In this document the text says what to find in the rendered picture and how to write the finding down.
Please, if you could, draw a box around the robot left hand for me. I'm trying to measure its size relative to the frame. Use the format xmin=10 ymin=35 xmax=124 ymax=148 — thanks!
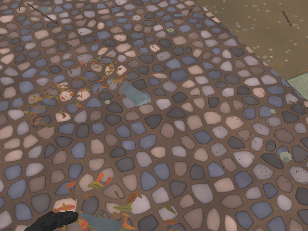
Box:
xmin=24 ymin=211 xmax=79 ymax=231

